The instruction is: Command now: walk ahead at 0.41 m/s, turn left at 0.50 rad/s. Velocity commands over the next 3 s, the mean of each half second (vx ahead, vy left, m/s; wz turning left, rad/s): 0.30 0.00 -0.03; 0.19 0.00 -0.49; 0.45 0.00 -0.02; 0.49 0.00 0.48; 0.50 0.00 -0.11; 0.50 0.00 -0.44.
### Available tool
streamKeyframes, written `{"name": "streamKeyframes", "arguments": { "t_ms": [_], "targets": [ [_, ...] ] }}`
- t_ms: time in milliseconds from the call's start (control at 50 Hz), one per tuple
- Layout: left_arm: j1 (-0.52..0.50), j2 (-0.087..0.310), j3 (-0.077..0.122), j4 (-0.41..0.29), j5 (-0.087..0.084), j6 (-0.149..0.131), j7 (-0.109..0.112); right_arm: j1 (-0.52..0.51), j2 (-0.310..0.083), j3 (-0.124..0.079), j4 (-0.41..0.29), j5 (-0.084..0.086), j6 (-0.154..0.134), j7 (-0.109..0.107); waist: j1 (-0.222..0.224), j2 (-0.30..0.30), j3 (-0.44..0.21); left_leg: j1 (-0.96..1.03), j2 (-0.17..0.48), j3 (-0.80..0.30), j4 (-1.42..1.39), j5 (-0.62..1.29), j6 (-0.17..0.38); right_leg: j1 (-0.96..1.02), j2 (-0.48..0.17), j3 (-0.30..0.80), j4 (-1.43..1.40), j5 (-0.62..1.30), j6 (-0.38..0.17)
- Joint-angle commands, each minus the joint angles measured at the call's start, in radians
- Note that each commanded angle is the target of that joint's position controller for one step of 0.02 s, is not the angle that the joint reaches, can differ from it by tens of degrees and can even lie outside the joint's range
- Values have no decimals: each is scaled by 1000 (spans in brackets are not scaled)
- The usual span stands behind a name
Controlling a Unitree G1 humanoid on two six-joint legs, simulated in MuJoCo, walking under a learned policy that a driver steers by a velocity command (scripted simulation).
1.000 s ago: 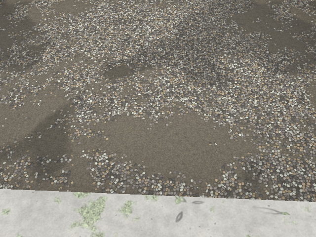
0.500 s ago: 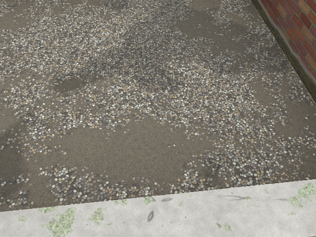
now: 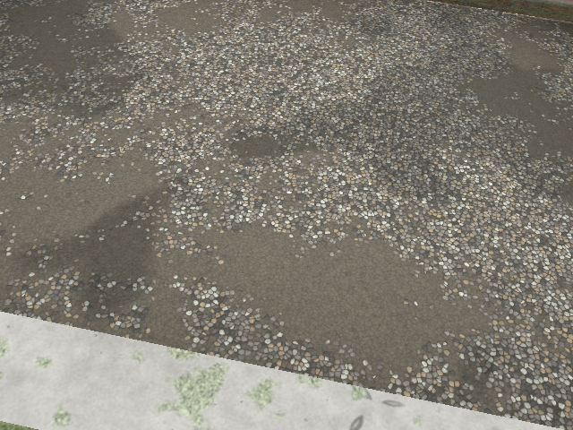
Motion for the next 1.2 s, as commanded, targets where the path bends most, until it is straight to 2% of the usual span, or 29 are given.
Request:
{"name": "streamKeyframes", "arguments": {
  "t_ms": [20, 60, 120, 220, 260, 300, 340, 360, 380, 400, 420, 440, 460, 500, 540, 600, 680, 740, 760, 780, 800, 820, 840, 880, 900, 960, 1040, 1120, 1200],
  "targets": [
    [-96, 112, 24, -119, 14, -56, -7, 82, -121, -21, -41, -13, -30, -3, -41, 133, 60, 273, 305, -554, -430, -206, 198, -475, -54, 61, 91, 137, -22],
    [-55, 98, 25, -88, 27, -43, -22, 56, -111, -16, -52, -34, -26, -15, -13, 174, 44, 199, 214, -412, -443, -53, 164, -370, -48, 34, 14, 294, -3],
    [-82, 56, 10, -78, 36, -29, -24, 112, -104, -13, -28, -22, -23, -33, -22, 131, 41, 213, 192, -295, -419, 267, 162, -368, -35, 11, -120, 435, 25],
    [-206, -40, -34, -90, 32, -26, -42, 167, -79, -2, 29, -13, -18, -50, -67, 140, 45, 123, 156, -104, -324, 683, 76, -151, 21, -64, -440, 669, 0],
    [-195, -27, -33, -89, 23, -17, -51, 195, -84, 1, 57, -11, -14, -61, -65, 142, 49, 119, 183, -101, -282, 738, 63, -104, 43, -64, -466, 664, -26],
    [-163, -19, -33, -85, 32, -9, -59, 182, -95, -2, 67, -5, 0, -63, -53, 134, 43, 164, 204, -99, -192, 839, 63, -106, 60, -68, -479, 561, -61],
    [-51, 19, -19, -70, 40, -13, -61, 138, -113, -5, 55, 1, 15, -66, 2, 149, -18, 204, 193, -93, -32, 1000, 48, -8, 109, -89, -516, 485, -95],
    [66, 61, -4, -54, 50, -18, -57, 82, -135, -10, 40, 15, 17, -70, 75, 125, -82, 181, 137, -49, 150, 962, 11, 139, 100, -75, -608, 683, -128],
    [158, 158, 17, -55, 57, -17, -42, 107, -125, -8, 7, -12, 1, -70, 82, -44, -214, -24, 1, -9, 553, 551, -75, 421, -95, 184, -577, 1134, -245],
    [113, 145, 1, -66, 44, 0, -44, 274, -66, 15, 30, -32, 3, -48, -17, -261, -386, -240, -106, -102, 839, -346, -143, 613, -333, 560, -648, 1059, -431],
    [59, 107, 4, -108, 35, 26, -39, 248, -144, -7, 40, -8, 16, -38, 17, -172, -383, -252, -47, -205, 868, -291, -115, 496, -289, 597, -753, 574, -403],
    [5, 53, -7, -122, 31, 47, -27, 129, -136, -8, 7, 16, 34, -46, 22, -94, -219, -329, -22, -162, 856, -238, -110, 378, -238, 535, -810, 215, -346],
    [-35, 32, -17, -134, 41, 62, -15, 63, -124, -8, -7, 13, 52, -58, 0, 28, -87, -337, 3, -141, 779, -181, -109, 204, -207, 477, -862, 56, -293],
    [-93, 71, -5, -164, 57, 71, 9, 64, -98, -11, -18, -8, 81, -68, -50, -10, -19, -231, 14, -124, 651, -92, -114, -21, -115, 397, -887, 23, -249],
    [-88, 69, -1, -171, 58, 81, 18, 93, -57, -1, -12, -16, 78, -65, -61, -42, -40, -194, 5, -100, 540, -54, -128, -44, -58, 331, -863, 130, -254],
    [-50, 76, 7, -174, 33, 95, 36, 41, -36, 15, -30, -17, 62, -76, -32, -50, -95, -165, 13, -103, 348, -40, -139, 15, -57, 338, -825, 175, -249],
    [-46, 90, 21, -196, 24, 128, 49, 20, -65, 12, -36, -9, 38, -55, -12, -118, -99, -78, 6, -98, 177, -12, -128, 2, -68, 410, -826, 116, -219],
    [-89, 87, 21, -221, -2, 141, 48, 101, -66, 6, -21, -20, 15, -31, -73, -119, -118, 141, 7, -74, -53, 72, -85, -100, -37, 454, -823, -166, -144],
    [-96, 57, 14, -227, -8, 140, 46, 151, -70, 2, -8, -38, 12, -33, -102, -66, -108, 228, 61, -117, -154, 29, -66, -172, 26, 400, -725, -237, -95],
    [-104, -28, -4, -246, -9, 136, 42, 205, -144, -16, -7, -57, 13, -34, -103, 149, -86, 257, 279, -422, -337, -236, -2, -299, 176, 238, -398, -201, -42],
    [-89, 6, 13, -271, -17, 114, 35, 112, -262, -48, -27, -71, 10, -23, -24, 383, 45, 89, 397, -711, -474, -426, 73, -434, 209, 192, -202, -76, -39],
    [-64, 85, 35, -238, -18, 99, 35, -2, -218, -39, -74, -66, -2, -27, 13, 296, 89, 55, 382, -660, -473, -447, 76, -454, 167, 228, -102, 41, -41],
    [-28, 104, 43, -203, -14, 100, 36, -61, -164, -24, -97, -49, -8, -33, 34, 245, 78, 67, 328, -554, -447, -369, 41, -447, 170, 208, -59, 125, -32],
    [16, 73, 39, -168, 10, 113, 38, -94, -111, -5, -119, -31, -10, -44, 39, 193, 24, 100, 274, -390, -405, -204, 6, -419, 158, 169, 77, 226, 2],
    [29, 49, 30, -160, 16, 113, 34, -67, -96, 1, -114, -35, -15, -45, 33, 172, -1, 96, 254, -337, -401, -162, 9, -381, 146, 150, 119, 254, 16],
    [8, 21, 12, -167, 7, 109, 26, 10, -69, 15, -94, -44, -18, -40, -2, 173, 18, 145, 246, -298, -414, -165, 42, -398, 133, 148, 109, 288, 50],
    [-86, 11, -12, -203, 8, 81, 15, 53, -113, -3, -79, -35, -12, -48, -56, 193, 43, 249, 275, -279, -420, -131, 75, -430, 86, 149, -127, 330, 67],
    [-138, -12, -42, -218, 9, 46, -7, 69, -151, -20, -63, -11, -3, -45, -87, 197, 40, 227, 300, -244, -412, -66, 109, -312, 25, 54, -341, 282, 51],
    [-146, -9, -60, -218, 2, 22, -32, 88, -160, -22, -47, 9, 22, -35, -111, 192, 48, 118, 299, -221, -365, -41, 134, -102, 43, -39, -478, 211, 12]
  ]
}}
Next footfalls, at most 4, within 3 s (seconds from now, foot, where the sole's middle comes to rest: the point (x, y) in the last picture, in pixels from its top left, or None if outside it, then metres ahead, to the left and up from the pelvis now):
0.36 right None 0.33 -0.09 -0.76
0.76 left None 0.30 0.15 -0.76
1.28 right None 0.30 -0.12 -0.76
1.72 left None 0.49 0.10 -0.76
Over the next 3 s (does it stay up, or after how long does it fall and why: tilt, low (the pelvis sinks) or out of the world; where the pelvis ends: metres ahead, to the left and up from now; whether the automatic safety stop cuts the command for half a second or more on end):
stays up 0.43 -0.01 0.01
